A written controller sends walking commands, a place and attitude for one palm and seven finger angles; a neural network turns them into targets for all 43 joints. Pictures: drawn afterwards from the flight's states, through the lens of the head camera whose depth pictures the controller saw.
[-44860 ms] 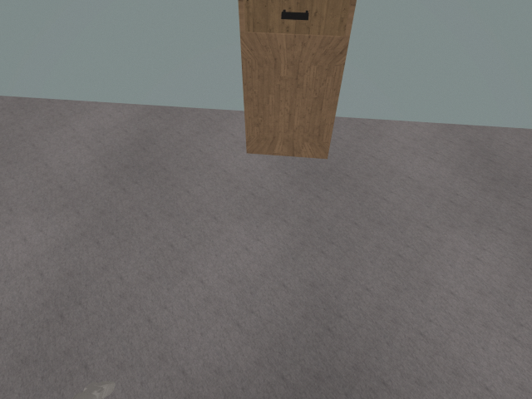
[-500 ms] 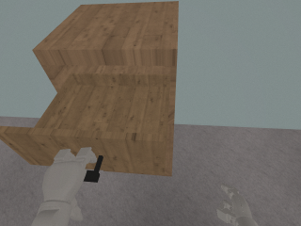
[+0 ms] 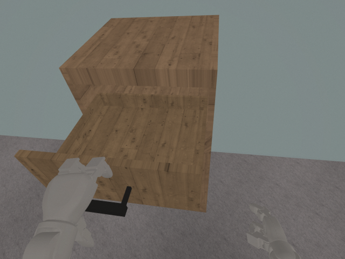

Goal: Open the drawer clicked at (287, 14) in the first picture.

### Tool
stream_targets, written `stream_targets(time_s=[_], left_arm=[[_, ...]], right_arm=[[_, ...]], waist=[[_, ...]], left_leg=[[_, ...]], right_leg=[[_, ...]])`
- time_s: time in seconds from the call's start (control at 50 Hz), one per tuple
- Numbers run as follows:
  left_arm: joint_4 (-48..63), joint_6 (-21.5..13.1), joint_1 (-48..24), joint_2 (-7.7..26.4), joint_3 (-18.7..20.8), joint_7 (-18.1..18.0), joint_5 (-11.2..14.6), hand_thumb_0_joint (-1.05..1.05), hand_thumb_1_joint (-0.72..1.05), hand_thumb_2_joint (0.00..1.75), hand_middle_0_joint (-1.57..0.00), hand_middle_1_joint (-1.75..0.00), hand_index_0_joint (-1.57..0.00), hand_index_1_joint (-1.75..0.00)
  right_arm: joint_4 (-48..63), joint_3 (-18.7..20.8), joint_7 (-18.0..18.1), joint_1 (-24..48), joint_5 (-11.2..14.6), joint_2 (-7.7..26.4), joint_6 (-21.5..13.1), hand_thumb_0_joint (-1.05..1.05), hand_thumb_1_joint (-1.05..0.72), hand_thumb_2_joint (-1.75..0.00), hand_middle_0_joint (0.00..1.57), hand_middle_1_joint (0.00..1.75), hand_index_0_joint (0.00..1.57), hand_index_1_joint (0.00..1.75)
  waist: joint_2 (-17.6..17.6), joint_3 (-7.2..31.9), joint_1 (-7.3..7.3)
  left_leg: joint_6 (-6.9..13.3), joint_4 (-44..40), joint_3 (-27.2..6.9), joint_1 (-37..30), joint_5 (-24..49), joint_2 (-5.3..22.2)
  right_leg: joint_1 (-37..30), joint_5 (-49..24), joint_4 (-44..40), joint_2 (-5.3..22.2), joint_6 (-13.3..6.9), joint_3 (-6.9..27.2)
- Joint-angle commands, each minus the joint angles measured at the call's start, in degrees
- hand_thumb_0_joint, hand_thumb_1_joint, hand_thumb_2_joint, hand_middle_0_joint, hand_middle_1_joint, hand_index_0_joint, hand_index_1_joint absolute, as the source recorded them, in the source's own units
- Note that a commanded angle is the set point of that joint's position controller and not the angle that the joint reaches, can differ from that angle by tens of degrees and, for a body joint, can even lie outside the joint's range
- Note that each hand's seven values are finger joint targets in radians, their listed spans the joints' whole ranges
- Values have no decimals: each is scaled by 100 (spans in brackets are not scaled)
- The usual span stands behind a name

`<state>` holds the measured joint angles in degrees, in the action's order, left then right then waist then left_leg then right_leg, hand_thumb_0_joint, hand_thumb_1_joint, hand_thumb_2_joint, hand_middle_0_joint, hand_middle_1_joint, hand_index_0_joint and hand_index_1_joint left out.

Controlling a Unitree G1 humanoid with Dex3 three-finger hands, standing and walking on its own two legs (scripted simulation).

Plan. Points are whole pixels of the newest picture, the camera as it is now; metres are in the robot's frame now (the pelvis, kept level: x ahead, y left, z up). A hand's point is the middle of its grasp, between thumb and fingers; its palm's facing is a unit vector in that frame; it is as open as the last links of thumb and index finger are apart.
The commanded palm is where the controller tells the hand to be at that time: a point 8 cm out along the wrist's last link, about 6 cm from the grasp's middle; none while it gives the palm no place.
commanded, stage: lift the hand off the handle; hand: left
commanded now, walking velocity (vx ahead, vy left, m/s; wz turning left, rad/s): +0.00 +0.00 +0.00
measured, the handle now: (106, 198) +0.23 +0.21 +0.02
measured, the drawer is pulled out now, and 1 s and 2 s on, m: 0.29 0.29 0.29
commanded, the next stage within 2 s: draw the hand back to the body in 0.58 s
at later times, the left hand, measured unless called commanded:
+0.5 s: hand (74, 177) +0.20 +0.21 +0.17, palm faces +0.16 -0.11 -0.98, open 13.8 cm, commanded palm +0.16 +0.21 +0.22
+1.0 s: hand (66, 179) +0.19 +0.23 +0.16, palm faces +0.13 -0.08 -0.99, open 13.8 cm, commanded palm +0.15 +0.23 +0.22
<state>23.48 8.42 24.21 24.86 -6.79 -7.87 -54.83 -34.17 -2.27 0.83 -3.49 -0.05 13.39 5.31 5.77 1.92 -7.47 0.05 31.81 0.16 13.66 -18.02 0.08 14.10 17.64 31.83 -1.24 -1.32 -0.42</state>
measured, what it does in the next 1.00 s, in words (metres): stands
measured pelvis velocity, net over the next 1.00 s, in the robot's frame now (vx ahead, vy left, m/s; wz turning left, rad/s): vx -0.02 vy -0.01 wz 0.01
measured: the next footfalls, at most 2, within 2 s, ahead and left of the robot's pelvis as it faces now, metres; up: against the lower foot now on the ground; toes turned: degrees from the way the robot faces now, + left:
none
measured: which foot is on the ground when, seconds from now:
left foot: down 0.00-1.00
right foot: down 0.00-1.00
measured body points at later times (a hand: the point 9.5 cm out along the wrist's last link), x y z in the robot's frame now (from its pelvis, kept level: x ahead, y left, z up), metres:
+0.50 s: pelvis -0.01 +0.00 +0.01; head -0.03 -0.06 +0.45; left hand +0.18 +0.21 +0.22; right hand +0.24 -0.19 -0.07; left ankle -0.01 +0.12 -0.73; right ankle -0.01 -0.10 -0.73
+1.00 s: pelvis -0.02 -0.01 +0.01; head -0.02 -0.06 +0.45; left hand +0.18 +0.23 +0.22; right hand +0.21 -0.21 -0.09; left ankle -0.01 +0.12 -0.73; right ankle -0.01 -0.10 -0.73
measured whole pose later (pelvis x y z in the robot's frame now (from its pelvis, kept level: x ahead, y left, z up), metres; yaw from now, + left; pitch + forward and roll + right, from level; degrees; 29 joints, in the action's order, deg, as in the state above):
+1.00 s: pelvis -0.02 -0.01 +0.01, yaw +1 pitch -3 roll +0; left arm 29.0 7.4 18.8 32.8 4.9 2.4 -44.3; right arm -34.3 -3.0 0.7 -5.0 1.9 15.4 4.6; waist 7.3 -0.2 -5.9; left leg -0.8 27.4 -0.6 10.4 -14.5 0.5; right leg 10.9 14.6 27.8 -1.6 -2.0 -1.2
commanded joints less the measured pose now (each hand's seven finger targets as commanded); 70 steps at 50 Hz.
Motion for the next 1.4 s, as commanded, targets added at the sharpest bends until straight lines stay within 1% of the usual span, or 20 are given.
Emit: stream_targets(time_s=[0.0,0.04,0.16,0.24,0.32,0.42,0.44,0.52,0.58,0.72,0.74,0.82,0.88,1.04,1.1,1.12,1.26,1.28,1.3,1.38], left_arm=[[1823,-86,-990,983,879,-220,12,0,-50,30,-30,-120,-30,-120],[2115,-45,-877,791,726,-171,51,0,-50,30,-30,-120,-30,-120],[1758,198,-959,1002,919,98,166,0,-50,30,-30,-120,-30,-120],[1838,508,-1143,973,825,404,212,0,-50,30,-30,-120,-30,-120],[2066,617,-1457,1609,1376,625,490,0,-50,30,-30,-120,-30,-120],[2328,519,-1585,1828,1621,783,741,0,-50,30,-30,-120,-30,-120],[2128,507,-1542,1562,1380,846,623,0,-50,30,-30,-120,-30,-120],[1543,499,-1631,1872,1813,949,777,0,-50,30,-30,-120,-30,-120],[1294,437,-1813,1531,1368,1089,766,0,-50,30,-30,-120,-30,-120],[1774,-59,-2226,2102,1869,943,846,0,-50,30,-30,-120,-30,-120],[1606,-134,-2071,1724,1572,941,763,0,-50,30,-30,-120,-30,-120],[1441,-214,-1734,2273,2315,769,909,0,-50,30,-30,-120,-30,-120],[1362,-186,-1253,1808,2008,753,949,0,-50,30,-30,-120,-30,-120],[1869,-131,-1012,1776,1896,818,1002,0,-50,30,-30,-120,-30,-120],[1932,-213,-994,2035,2112,722,890,0,-50,30,-30,-120,-30,-120],[2116,-248,-1078,2265,2374,664,999,0,-50,30,-30,-120,-30,-120],[2069,-257,-259,1946,2307,577,1066,0,-50,30,-30,-120,-30,-120],[2351,-874,-639,-382,2052,446,5160,0,-47,32,-30,-118,-30,-118],[1751,-1114,-45,279,2474,293,5226,0,-43,33,-29,-115,-29,-115],[2644,-1559,-150,506,2849,58,5667,0,-29,39,-29,-107,-29,-107]], right_arm=[[1020,184,-2,1026,23,517,-262,0,-90,-90,20,30,20,30],[1122,110,-29,1012,14,453,-281,0,-90,-90,20,30,20,30],[977,97,-110,1214,104,489,-124,0,-90,-90,20,30,20,30],[1104,4,-155,1329,149,474,-41,0,-90,-90,20,30,20,30],[1147,37,-82,1566,248,632,23,0,-90,-90,20,30,20,30],[1195,19,-48,1538,270,655,-17,0,-90,-90,20,30,20,30],[1216,-59,-66,1416,183,520,-45,0,-90,-90,20,30,20,30],[1035,22,-58,1477,289,627,-48,0,-90,-90,20,30,20,30],[1021,34,-51,1319,238,603,-66,0,-90,-90,20,30,20,30],[1090,50,93,1362,232,643,-338,0,-90,-90,20,30,20,30],[1148,-24,75,1234,148,504,-393,0,-90,-90,20,30,20,30],[993,88,64,1249,201,647,-410,0,-90,-90,20,30,20,30],[1016,116,1,1084,174,590,-381,0,-90,-90,20,30,20,30],[1194,56,2,1050,185,632,-425,0,-90,-90,20,30,20,30],[1166,108,66,982,157,685,-390,0,-90,-90,20,30,20,30],[1188,101,91,1121,207,740,-452,0,-90,-90,20,30,20,30],[1183,146,26,875,171,676,-349,0,-90,-90,20,30,20,30],[1433,149,154,500,190,165,-825,0,-90,-90,20,30,20,30],[1185,138,229,385,143,350,-1105,0,-90,-90,20,30,20,30],[1099,143,371,288,58,365,-1417,0,-90,-90,20,30,20,30]], waist=[[-184,994,84],[-273,1194,42],[-359,501,127],[-274,723,28],[-116,795,78],[-103,703,122],[-349,644,43],[-218,206,143],[-391,273,180],[-84,692,169],[-263,748,62],[-132,554,57],[-422,516,51],[-381,572,127],[-473,567,128],[-137,666,140],[-154,603,145],[-920,79,688],[-1183,36,546],[-520,549,411]], left_leg=[[84,-432,38,-556,1907,-9],[102,-369,42,-581,2043,-6],[48,-685,23,-474,1862,66],[86,-791,49,-434,1731,37],[81,-844,65,-494,1594,100],[77,-854,73,-488,1501,106],[105,-840,74,-459,1548,16],[75,-921,82,-345,1097,65],[100,-944,103,-332,1074,-32],[85,-808,80,-456,895,-41],[116,-747,68,-433,1010,-126],[59,-738,44,-355,1006,-67],[68,-720,88,-316,1205,-108],[89,-646,80,-295,1130,-82],[92,-656,56,-374,1159,-59],[66,-623,33,-390,1086,-11],[34,-592,30,-386,1609,-2],[183,-605,-41,-743,1292,165],[153,-649,-97,-685,1192,280],[77,-769,-87,-815,1447,191]], right_leg=[[-400,-1649,-593,23,20,76],[-484,-1754,-535,80,41,9],[-476,-1523,-744,13,27,4],[-756,-1402,-722,71,47,-35],[-948,-1524,-819,57,79,82],[-880,-1371,-919,66,106,76],[-815,-1229,-915,115,119,14],[-567,-762,-1100,55,105,130],[-601,-689,-1102,106,144,75],[-664,-488,-1135,167,118,181],[-691,-493,-1080,213,128,122],[-644,-656,-1119,177,81,248],[-608,-902,-1030,175,129,134],[-473,-855,-934,212,144,34],[-437,-894,-971,217,145,34],[-490,-917,-954,196,107,73],[-486,-1414,-821,180,98,-74],[-450,-1367,-835,57,42,-308],[-399,-1117,-765,92,64,-274],[-779,-1277,-822,239,62,-239]])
